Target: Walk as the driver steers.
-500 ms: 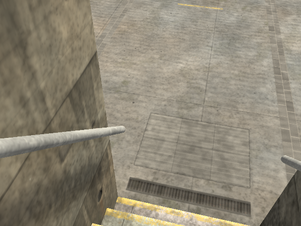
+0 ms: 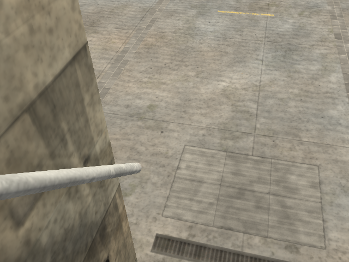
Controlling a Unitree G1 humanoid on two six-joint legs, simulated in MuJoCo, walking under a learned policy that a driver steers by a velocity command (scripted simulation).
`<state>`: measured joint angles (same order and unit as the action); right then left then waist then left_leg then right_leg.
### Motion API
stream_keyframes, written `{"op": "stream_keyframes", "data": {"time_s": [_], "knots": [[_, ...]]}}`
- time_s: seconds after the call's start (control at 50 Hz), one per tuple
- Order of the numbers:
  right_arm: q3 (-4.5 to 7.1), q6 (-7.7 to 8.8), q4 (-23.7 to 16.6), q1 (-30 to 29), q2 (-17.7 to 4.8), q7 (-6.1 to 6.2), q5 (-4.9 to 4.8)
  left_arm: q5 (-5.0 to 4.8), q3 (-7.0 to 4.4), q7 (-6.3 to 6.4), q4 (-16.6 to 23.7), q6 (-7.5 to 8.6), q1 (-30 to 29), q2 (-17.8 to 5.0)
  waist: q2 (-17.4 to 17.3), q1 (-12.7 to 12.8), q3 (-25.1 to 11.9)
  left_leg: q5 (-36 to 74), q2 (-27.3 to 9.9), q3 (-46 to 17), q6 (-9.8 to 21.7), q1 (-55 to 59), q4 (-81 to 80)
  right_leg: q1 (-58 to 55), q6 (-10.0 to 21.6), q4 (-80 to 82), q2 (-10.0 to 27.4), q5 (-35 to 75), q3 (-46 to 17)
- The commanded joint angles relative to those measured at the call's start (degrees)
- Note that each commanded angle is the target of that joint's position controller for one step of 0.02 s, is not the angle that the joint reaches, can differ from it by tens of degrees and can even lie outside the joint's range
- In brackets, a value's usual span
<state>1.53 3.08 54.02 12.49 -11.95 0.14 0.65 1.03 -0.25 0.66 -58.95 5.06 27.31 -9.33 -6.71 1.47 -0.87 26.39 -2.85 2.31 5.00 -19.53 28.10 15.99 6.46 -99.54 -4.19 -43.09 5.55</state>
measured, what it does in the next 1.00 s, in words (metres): goes down: right foot 0.23 m lower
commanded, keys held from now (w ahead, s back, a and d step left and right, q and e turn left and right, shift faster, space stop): shift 0.98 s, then e+shift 0.02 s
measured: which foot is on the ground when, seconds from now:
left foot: down 0.00-0.48, up 0.50-1.00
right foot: up 0.00-0.44, down 0.46-1.00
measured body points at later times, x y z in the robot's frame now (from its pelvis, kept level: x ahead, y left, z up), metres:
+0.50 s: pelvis +0.18 -0.05 -0.23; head +0.18 -0.06 +0.22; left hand +0.28 +0.19 -0.36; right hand +0.15 -0.27 -0.38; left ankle +0.10 +0.08 -0.75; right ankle +0.24 -0.14 -0.99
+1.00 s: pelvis +0.18 -0.02 -0.28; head +0.16 -0.04 +0.17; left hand +0.18 +0.23 -0.41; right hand +0.43 -0.20 -0.35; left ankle +0.18 +0.13 -0.64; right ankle +0.23 -0.13 -1.01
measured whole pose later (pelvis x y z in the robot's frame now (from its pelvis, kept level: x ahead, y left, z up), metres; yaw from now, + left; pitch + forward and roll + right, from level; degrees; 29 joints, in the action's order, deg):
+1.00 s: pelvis +0.18 -0.02 -0.28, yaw +0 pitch -2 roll +1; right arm -0.8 -8.3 34.9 -0.9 -8.7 5.0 0.6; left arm 1.1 3.1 3.0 -48.4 2.1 24.0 -12.4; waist -2.1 4.6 -0.5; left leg -36.0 8.1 -6.6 -4.2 -59.1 135.6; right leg 18.9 2.9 -34.2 2.0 -13.5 2.4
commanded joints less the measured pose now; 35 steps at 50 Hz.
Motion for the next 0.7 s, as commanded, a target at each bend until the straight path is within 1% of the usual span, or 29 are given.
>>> {"op": "stream_keyframes", "data": {"time_s": [0.02,0.04,0.06,0.08,0.1,0.12,0.14,0.16,0.18,0.2,0.22,0.28,0.36,0.38,0.4,0.42,0.44,0.46,0.48,0.5,0.52,0.54,0.56,0.58,0.6,0.64,0.66,0.68,0.7], "knots": [[2.54,-2.07,8.5,30.1,-12.7,0.0,0.21,0.19,-1.87,0.56,7.7,-0.73,-6.7,-4.4,-0.9,-9.7,7.4,25.1,-12.5,-11.8,4.2,37.6,10.6,50.2,-1.3,-28.9,-8.1,-6.5,-9.9],[1.2,-1.37,6.9,25.5,-10.1,-0.53,-1.9,0.79,-0.26,1.09,8.2,-1.68,3.1,-2.2,0.0,-1.0,3.0,27.3,-17.5,-18.6,9.0,34.8,8.5,50.6,-1.6,-11.8,-2.9,-2.0,-12.4],[0.2,-0.23,6.1,22.4,-6.4,-0.53,-2.28,3.39,-0.2,1.48,4.0,-3.71,3.7,-3.4,3.2,-0.1,4.0,11.1,-17.6,-21.0,12.7,21.5,7.0,44.9,-2.6,-10.3,0.8,2.1,-14.5],[-1.22,1.73,4.9,20.4,-3.4,-0.2,-1.41,4.57,-0.65,2.49,4.7,-3.78,1.7,-5.8,7.5,0.4,4.5,-0.1,-14.1,-17.9,11.2,13.0,8.2,44.4,-3.3,-2.6,0.1,14.8,-17.4],[-2.42,2.42,5.8,19.3,-2.8,0.45,-1.01,5.49,0.12,2.98,5.6,-4.49,-1.0,-4.5,2.8,1.0,2.2,9.1,-17.7,-23.4,15.3,8.4,7.2,43.3,-4.6,-3.3,0.1,18.3,-17.1],[-3.31,2.9,5.5,14.5,-1.8,2.42,-0.36,4.15,1.11,3.02,9.5,-4.99,-3.9,-2.8,1.1,5.1,2.7,1.6,-18.3,-21.7,14.1,-7.7,4.0,30.8,-7.7,20.9,2.9,36.8,-19.5],[-4.51,3.09,5.0,12.3,0.0,2.79,0.28,2.98,0.98,2.97,7.8,-5.59,-4.7,-3.5,3.1,5.9,2.8,0.7,-13.1,-15.2,10.7,-18.2,5.9,16.6,-8.4,27.9,1.5,47.8,-15.2],[-5.05,2.97,4.4,11.9,-1.0,2.82,-0.2,2.17,0.53,2.77,3.5,-6.59,-0.3,-3.4,-0.9,6.4,-1.4,3.4,-12.4,-15.1,8.6,-19.3,7.6,8.2,-8.1,20.4,-0.4,52.2,-13.4],[-4.46,3.64,4.1,11.5,-2.7,2.98,-2.04,1.58,-0.35,1.98,5.3,-6.35,-2.2,-6.0,-0.7,6.6,-2.3,-12.6,-10.0,-14.6,8.2,-15.0,12.4,14.8,-7.3,24.6,-0.3,62.1,-16.5],[-4.58,3.48,4.2,12.4,-3.2,3.12,-3.22,1.36,-0.82,1.87,5.8,-6.51,-6.5,-7.6,0.0,4.7,-0.9,-16.8,-9.8,-15.5,6.8,-12.4,13.5,18.4,-6.4,27.0,-0.3,62.7,-17.7],[-4.67,3.09,4.2,13.7,-3.9,3.12,-3.0,1.53,-0.8,1.27,8.2,-6.55,-11.4,-8.6,3.2,2.6,1.8,-27.4,-8.9,-15.8,6.7,-11.2,14.8,21.8,-6.0,34.1,0.1,65.3,-17.6],[-5.2,2.12,4.3,14.8,-2.3,4.06,-2.74,1.76,-0.03,0.75,11.8,-5.72,-19.5,-7.2,2.1,-1.9,3.7,-42.0,-7.1,-17.5,6.6,-7.8,18.9,21.1,-7.6,49.8,2.1,69.3,-17.0],[-3.83,-1.15,4.3,17.7,-1.5,5.0,0.36,-1.18,0.04,-1.05,13.2,-4.09,-19.5,-5.7,1.9,-9.0,7.5,-47.0,-2.9,-12.1,6.1,-8.2,24.7,7.9,-7.8,82.8,7.3,73.4,-11.5],[-2.81,-1.71,4.2,19.6,-3.4,5.05,0.49,-2.11,-0.41,-1.22,12.7,-3.98,-20.1,-6.0,1.1,-11.5,9.7,-42.5,-3.0,-13.1,7.1,-8.1,25.5,7.2,-8.1,87.3,7.8,71.2,-9.0],[-2.57,-1.78,3.8,19.1,-3.2,4.45,-0.32,-0.8,-1.1,-1.74,11.3,-3.93,-16.4,-6.3,1.4,-11.0,8.1,-38.1,-3.5,-13.9,7.1,-15.0,28.9,-2.4,-7.4,82.0,6.3,70.7,-6.0],[-2.52,-2.04,3.1,17.4,-3.1,4.35,-0.03,-0.59,-1.31,-2.1,9.6,-3.86,-10.6,-6.1,1.8,-7.8,8.0,-35.2,-2.3,-12.5,7.0,-15.8,32.3,-5.8,-5.9,85.7,6.2,68.7,-5.3],[-2.4,-3.09,2.4,16.4,-3.3,4.79,1.26,-1.21,-1.97,-2.42,7.8,-3.8,-5.6,-8.0,4.0,-5.8,10.3,-31.8,1.2,-10.5,7.1,-11.2,38.8,-6.3,-4.3,101.5,9.3,69.6,-6.2],[-1.92,-4.25,2.0,16.8,-3.7,4.91,1.56,-1.11,-2.97,-2.49,2.9,-3.38,5.8,-9.9,7.6,-3.4,6.1,-34.0,3.9,-7.6,7.0,-16.2,51.9,-18.6,-4.5,100.9,11.1,87.8,-3.2],[-1.32,-4.58,0.3,13.7,-3.3,4.82,1.33,-1.11,-3.91,-2.64,-1.2,-4.0,17.3,-12.6,13.4,1.1,-0.8,-54.9,8.3,-4.3,4.3,-33.3,72.4,-37.9,-1.8,90.9,17.1,109.0,-10.2],[-1.65,-3.97,-2.1,15.2,-1.3,3.96,-1.7,-2.07,-3.46,-3.0,-0.4,-4.35,16.0,-13.9,24.6,0.9,-7.8,-88.6,11.4,3.4,1.3,-51.0,93.6,-54.0,0.9,66.4,24.3,124.2,-9.2],[-1.28,-3.79,-2.9,14.5,-1.7,4.08,-1.65,-3.4,-3.15,-3.4,1.7,-4.39,8.4,-12.3,21.6,-0.3,-11.4,-86.9,9.6,0.4,1.2,-54.7,105.1,-48.9,5.1,61.0,23.9,112.8,-9.7],[-1.26,-3.81,-3.6,11.3,-2.0,4.64,-1.4,-3.42,-3.67,-2.94,2.4,-3.74,5.3,-13.6,18.0,0.7,-13.8,-79.6,9.7,-2.4,0.8,-53.2,110.9,-41.4,9.3,64.9,25.3,95.7,-11.5],[-1.04,-4.25,-3.9,9.2,-1.2,5.16,-0.2,-2.74,-2.7,-2.12,3.9,-3.59,1.9,-12.9,12.1,-0.7,-12.7,-70.4,10.5,-3.9,-0.3,-50.3,112.9,-31.0,10.0,68.8,24.1,82.8,-11.9],[-2.11,-5.53,-6.7,6.2,1.1,5.09,-0.38,-1.22,-2.56,0.05,5.7,-3.34,-3.4,-15.9,16.2,-2.3,-11.6,-63.8,8.0,-6.7,-3.3,-48.0,108.8,-20.9,16.8,77.1,31.2,60.9,-22.3],[-1.55,-7.62,-6.8,1.8,-1.0,5.76,0.78,-0.37,-1.26,0.7,6.3,-3.94,-6.4,-12.9,10.5,-3.1,-6.7,-59.8,8.8,-7.2,-5.4,-49.3,110.4,-13.6,16.8,79.8,29.5,54.5,-21.1],[-1.48,-10.26,-8.4,-4.3,-0.2,5.4,0.35,-0.96,1.66,1.09,7.4,-5.21,-5.4,-8.9,10.5,-1.5,0.0,-59.3,11.3,-7.1,-7.1,-50.6,110.0,-6.2,12.0,80.2,23.4,46.4,-18.6],[-1.63,-10.94,-9.0,-5.4,0.6,5.07,0.31,-1.1,2.19,1.27,7.4,-4.96,-3.1,-9.3,9.2,-1.4,1.5,-58.7,12.0,-7.7,-7.2,-51.0,110.1,-4.5,10.5,79.8,22.4,46.6,-18.0],[-1.5,-10.86,-9.8,-5.7,1.3,4.52,0.05,-1.67,2.46,1.59,7.2,-4.39,-2.8,-9.5,8.7,-2.1,3.0,-51.7,13.4,-8.7,-8.9,-53.2,106.7,-3.1,7.6,75.5,17.3,44.0,-14.9],[-1.66,-11.01,-10.3,-6.0,2.5,4.32,-0.02,-1.84,2.76,1.73,7.4,-3.96,-2.4,-9.9,11.0,-1.8,1.8,-51.1,14.4,-8.0,-10.1,-52.5,108.0,-2.1,7.2,74.9,16.9,44.2,-15.6]]}}
Keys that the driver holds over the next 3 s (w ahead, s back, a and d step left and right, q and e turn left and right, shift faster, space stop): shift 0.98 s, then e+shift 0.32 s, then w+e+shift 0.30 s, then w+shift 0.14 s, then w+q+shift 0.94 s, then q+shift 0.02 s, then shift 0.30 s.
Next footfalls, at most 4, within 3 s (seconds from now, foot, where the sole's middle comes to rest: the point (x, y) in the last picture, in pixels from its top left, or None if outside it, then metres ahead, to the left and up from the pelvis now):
0.46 right None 0.27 -0.14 -1.05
1.12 left None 0.15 0.13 -0.82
1.84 right None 0.26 -0.35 -1.05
2.48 left None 0.47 -0.28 -1.27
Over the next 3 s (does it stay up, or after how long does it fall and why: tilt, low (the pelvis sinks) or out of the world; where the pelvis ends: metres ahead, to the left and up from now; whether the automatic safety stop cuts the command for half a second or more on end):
stays up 0.69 -0.42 -0.77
